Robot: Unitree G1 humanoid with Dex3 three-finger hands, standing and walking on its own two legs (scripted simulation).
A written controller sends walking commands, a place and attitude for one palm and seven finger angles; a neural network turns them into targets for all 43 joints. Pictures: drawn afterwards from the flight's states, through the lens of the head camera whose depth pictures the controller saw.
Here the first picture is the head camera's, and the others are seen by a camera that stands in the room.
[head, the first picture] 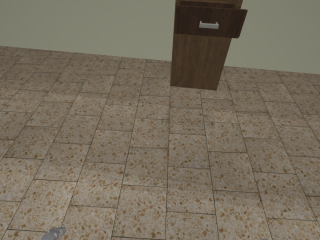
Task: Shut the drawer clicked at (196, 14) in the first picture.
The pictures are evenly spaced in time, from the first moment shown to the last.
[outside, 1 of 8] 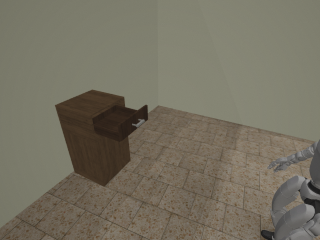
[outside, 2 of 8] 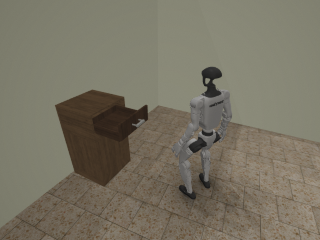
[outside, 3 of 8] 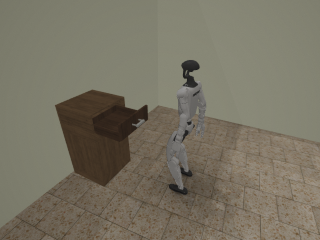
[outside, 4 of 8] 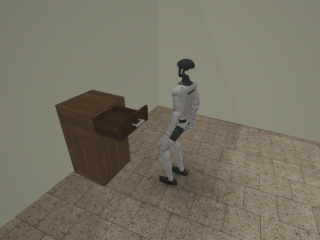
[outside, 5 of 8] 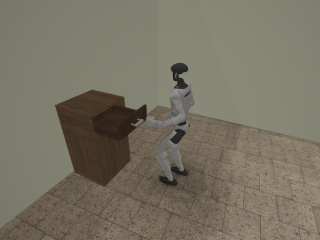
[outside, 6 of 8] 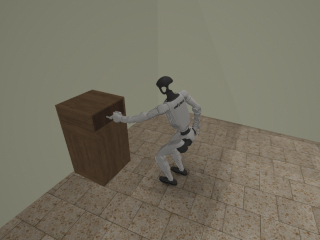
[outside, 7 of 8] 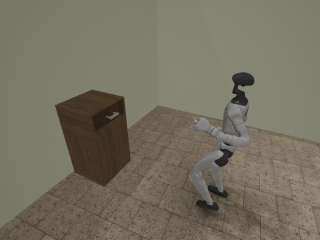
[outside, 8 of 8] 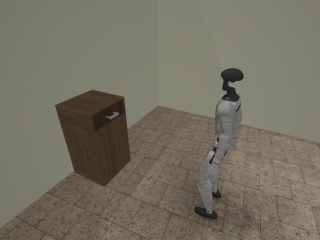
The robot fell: no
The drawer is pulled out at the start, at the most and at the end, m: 0.30 0.30 0.00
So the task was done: yes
